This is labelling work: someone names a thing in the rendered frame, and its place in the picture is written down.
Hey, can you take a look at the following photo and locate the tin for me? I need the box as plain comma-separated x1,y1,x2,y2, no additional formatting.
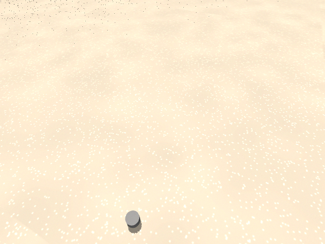
125,210,140,228

